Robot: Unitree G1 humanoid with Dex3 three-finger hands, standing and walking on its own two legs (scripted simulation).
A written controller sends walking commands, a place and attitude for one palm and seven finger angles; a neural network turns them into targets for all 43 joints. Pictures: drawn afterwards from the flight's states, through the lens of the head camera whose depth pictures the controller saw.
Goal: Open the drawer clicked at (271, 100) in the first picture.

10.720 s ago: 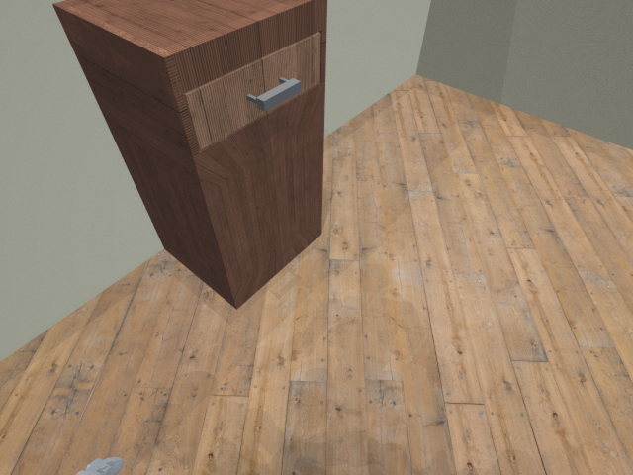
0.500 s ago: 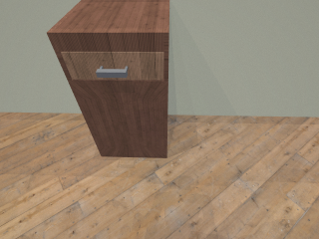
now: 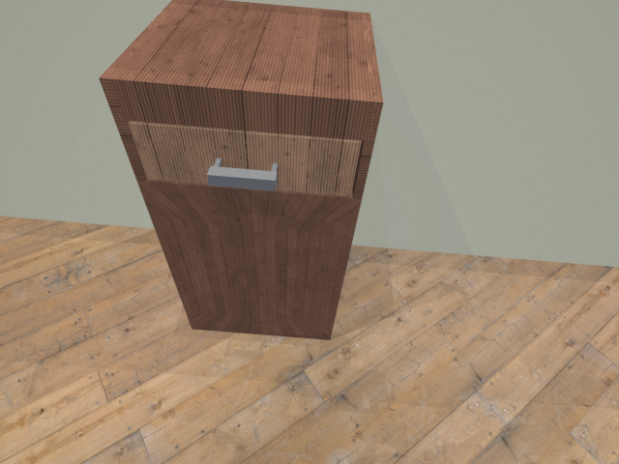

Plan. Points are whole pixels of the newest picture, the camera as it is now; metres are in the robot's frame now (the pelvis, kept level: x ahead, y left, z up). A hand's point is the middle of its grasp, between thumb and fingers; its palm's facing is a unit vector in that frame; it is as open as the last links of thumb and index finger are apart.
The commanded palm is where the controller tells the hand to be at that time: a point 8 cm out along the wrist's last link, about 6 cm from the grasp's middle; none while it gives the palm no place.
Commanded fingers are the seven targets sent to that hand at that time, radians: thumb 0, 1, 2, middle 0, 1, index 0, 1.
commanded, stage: come to a stop and stand still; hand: left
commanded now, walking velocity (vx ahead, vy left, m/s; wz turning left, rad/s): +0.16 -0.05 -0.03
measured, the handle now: (244, 171) +0.63 +0.17 -0.01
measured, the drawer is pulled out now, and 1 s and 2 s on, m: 0.00 0.00 0.00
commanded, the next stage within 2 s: look again from close up in 0.94 s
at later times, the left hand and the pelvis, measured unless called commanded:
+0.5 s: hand out of the picture +0.13 +0.17 -0.18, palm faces +0.05 -0.97 -0.22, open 7.3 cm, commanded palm none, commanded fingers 0.00 0.90 0.90 -0.20 -0.30 -0.20 -0.30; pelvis +0.04 -0.01 -0.01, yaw +1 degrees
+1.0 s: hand out of the picture +0.03 +0.20 -0.17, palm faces +0.01 -0.98 -0.22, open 7.4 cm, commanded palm none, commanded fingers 0.00 0.90 0.90 -0.20 -0.30 -0.20 -0.30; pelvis +0.04 +0.02 -0.01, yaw -1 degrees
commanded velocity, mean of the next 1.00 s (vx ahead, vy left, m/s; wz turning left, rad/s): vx -0.06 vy -0.02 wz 0.00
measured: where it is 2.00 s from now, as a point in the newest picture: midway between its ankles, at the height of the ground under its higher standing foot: outside the picture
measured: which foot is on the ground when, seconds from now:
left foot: down 0.00-0.28, up 0.30-0.52, down 0.54-1.00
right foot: up 0.00-0.22, down 0.24-0.56, up 0.58-0.70, down 0.72-1.00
